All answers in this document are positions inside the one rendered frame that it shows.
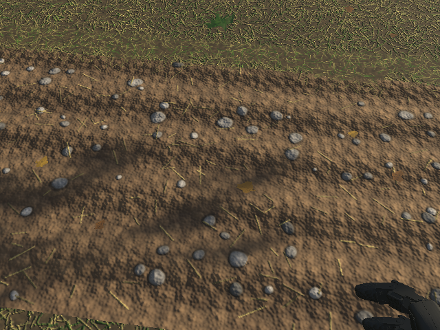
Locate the robot right hand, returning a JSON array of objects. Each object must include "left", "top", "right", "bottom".
[{"left": 355, "top": 280, "right": 440, "bottom": 330}]

